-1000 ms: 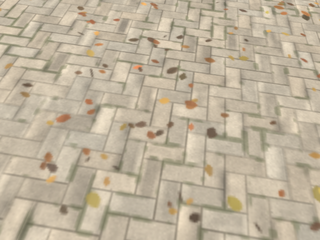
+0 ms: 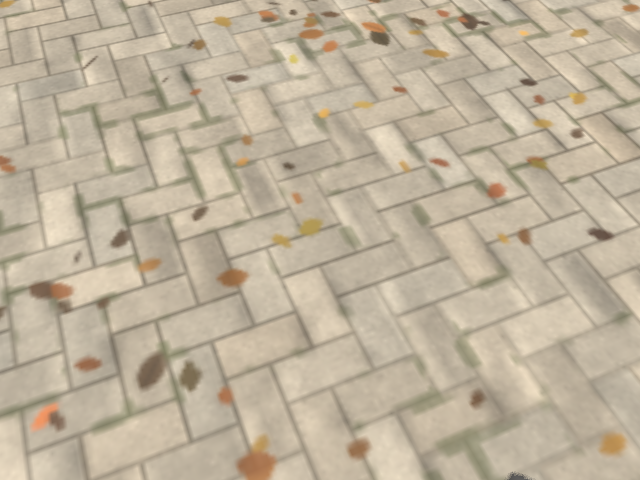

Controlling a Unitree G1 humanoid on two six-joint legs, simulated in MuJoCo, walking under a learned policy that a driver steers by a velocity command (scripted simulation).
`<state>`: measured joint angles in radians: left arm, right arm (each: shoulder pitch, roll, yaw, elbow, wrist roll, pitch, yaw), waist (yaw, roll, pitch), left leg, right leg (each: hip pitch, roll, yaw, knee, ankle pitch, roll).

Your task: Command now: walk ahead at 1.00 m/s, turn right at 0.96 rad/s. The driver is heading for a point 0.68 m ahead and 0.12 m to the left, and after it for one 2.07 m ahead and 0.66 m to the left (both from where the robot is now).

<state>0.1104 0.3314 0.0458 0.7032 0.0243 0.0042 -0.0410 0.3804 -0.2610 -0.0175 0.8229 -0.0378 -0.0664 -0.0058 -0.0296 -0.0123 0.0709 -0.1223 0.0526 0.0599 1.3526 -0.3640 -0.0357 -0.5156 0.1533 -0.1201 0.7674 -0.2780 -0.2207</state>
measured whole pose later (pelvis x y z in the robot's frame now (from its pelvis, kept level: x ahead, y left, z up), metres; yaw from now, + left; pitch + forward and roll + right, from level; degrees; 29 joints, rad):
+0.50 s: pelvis +0.48 +0.05 +0.04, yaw -6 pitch +0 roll +2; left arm 0.23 0.31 0.01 0.78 0.06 -0.09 -0.01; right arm 0.36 -0.32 -0.06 0.81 -0.02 -0.04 0.02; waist -0.03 -0.02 0.03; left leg -0.31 -0.12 0.01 0.51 -0.20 0.10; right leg -0.36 0.05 0.04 1.28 -0.28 -0.06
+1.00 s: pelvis +0.96 +0.02 +0.04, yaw +19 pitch +2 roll -2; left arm 0.36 0.33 0.05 0.81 0.03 -0.10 0.01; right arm 0.17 -0.38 -0.08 0.71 -0.03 0.00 0.05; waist 0.03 0.06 0.00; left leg -0.66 0.04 0.02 1.24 -0.26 0.09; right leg -0.11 -0.02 -0.16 0.39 -0.31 0.02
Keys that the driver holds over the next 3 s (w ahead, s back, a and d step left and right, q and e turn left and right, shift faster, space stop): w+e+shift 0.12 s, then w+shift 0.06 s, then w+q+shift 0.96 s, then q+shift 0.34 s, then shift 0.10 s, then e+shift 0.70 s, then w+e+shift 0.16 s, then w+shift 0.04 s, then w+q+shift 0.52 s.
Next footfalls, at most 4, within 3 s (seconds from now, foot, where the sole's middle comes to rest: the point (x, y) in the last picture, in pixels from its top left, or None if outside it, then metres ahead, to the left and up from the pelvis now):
0.36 left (271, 418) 0.57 0.11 -0.73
0.78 right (363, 261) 0.97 -0.11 -0.73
1.22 left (236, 166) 1.31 0.22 -0.73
1.58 right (217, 99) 1.60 0.30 -0.73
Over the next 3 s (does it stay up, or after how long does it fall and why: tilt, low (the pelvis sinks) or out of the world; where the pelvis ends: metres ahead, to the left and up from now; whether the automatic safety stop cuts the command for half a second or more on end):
stays up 1.84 0.41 0.03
